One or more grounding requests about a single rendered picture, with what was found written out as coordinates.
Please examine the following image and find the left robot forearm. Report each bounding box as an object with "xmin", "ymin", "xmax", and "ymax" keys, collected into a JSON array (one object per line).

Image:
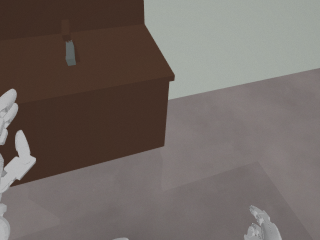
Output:
[{"xmin": 0, "ymin": 203, "xmax": 11, "ymax": 240}]

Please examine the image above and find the right robot hand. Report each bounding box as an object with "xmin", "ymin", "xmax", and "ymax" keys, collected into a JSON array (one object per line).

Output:
[{"xmin": 244, "ymin": 205, "xmax": 282, "ymax": 240}]

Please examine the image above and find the counter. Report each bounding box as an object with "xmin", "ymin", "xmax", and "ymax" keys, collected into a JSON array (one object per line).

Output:
[{"xmin": 0, "ymin": 0, "xmax": 175, "ymax": 187}]

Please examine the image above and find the tap lever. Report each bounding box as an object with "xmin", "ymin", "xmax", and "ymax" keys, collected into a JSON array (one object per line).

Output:
[{"xmin": 65, "ymin": 40, "xmax": 76, "ymax": 66}]

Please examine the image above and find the left robot hand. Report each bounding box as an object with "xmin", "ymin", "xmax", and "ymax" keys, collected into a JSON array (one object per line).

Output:
[{"xmin": 0, "ymin": 88, "xmax": 36, "ymax": 201}]

